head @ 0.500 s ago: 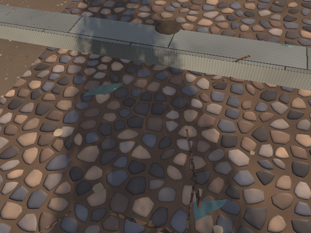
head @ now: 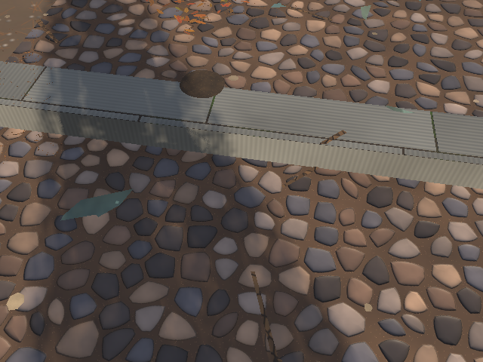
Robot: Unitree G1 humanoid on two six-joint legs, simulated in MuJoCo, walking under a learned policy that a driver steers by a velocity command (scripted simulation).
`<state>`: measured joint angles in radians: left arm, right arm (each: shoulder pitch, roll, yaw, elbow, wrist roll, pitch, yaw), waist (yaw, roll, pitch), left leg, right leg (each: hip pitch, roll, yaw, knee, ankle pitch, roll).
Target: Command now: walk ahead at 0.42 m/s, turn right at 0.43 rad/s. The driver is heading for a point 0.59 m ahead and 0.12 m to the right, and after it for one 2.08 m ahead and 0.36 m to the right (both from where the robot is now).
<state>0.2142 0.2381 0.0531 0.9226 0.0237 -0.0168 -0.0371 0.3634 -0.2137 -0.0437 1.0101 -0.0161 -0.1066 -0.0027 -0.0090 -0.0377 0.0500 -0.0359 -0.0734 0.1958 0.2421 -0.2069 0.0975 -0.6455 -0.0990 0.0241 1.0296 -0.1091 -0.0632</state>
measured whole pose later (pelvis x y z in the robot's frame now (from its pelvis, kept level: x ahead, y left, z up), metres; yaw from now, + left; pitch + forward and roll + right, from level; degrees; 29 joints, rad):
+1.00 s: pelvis +0.21 +0.03 +0.00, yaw -24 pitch +0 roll -1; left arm 0.20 0.26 0.06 0.86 0.01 0.05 0.01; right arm 0.23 -0.21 -0.01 0.81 -0.02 -0.01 -0.04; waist 0.00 -0.05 0.03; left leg -0.18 -0.03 -0.01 0.40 -0.22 0.05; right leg -0.32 0.08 0.11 0.76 -0.42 0.02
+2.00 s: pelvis +0.50 -0.05 -0.01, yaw -15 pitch +0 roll +1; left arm 0.07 0.22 0.01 0.87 0.01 -0.03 0.02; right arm 0.35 -0.24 -0.05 0.92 -0.01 -0.01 -0.01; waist -0.06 -0.01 0.07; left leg -0.14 -0.10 -0.07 0.46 -0.31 0.06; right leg -0.42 0.02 0.01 0.59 -0.18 0.00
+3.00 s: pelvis +0.50 -0.05 -0.02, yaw -13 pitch -1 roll +1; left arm 0.20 0.26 0.06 0.82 0.01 0.04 -0.02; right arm 0.16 -0.30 -0.06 0.84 -0.03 0.04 -0.03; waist 0.01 0.04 0.08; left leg -0.29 0.07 0.19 0.66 -0.39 0.01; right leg -0.23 0.03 -0.05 0.56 -0.32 -0.06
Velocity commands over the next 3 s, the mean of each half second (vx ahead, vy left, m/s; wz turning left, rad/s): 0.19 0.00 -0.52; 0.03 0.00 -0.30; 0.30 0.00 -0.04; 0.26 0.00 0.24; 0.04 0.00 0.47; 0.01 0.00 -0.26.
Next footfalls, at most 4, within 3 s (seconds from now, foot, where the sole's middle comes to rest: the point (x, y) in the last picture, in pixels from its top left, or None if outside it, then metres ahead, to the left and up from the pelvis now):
0.22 right None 0.26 -0.09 -0.78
0.80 left None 0.27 0.10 -0.78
1.16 right None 0.16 -0.06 -0.78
1.52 left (232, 353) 0.52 0.04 -0.78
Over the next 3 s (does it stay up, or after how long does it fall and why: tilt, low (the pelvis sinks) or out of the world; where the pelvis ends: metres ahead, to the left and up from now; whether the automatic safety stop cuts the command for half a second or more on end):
stays up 0.50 -0.05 -0.02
